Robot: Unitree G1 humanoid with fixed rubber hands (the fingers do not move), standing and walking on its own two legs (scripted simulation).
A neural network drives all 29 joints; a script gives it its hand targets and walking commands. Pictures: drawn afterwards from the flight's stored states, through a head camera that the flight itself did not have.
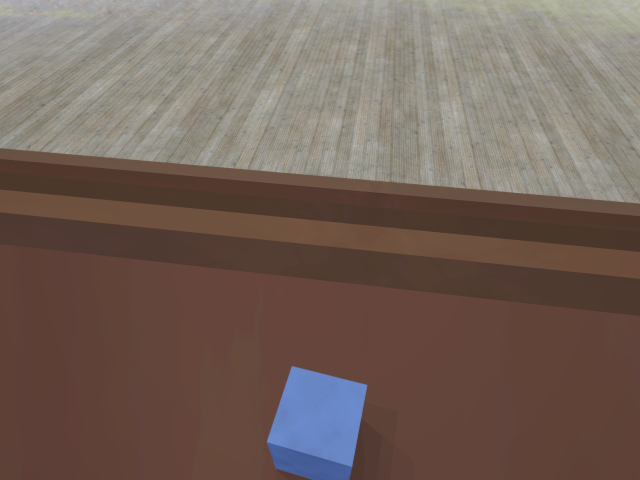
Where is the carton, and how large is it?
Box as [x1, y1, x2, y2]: [267, 366, 366, 479]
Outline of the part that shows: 292,366 267,440 267,444 275,467 312,479 348,479 353,459 366,385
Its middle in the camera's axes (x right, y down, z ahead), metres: -0.01 +0.51 +1.07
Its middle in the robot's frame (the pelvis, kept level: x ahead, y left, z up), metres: +0.41 +0.03 -0.66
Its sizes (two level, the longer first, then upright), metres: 0.210 0.200 0.250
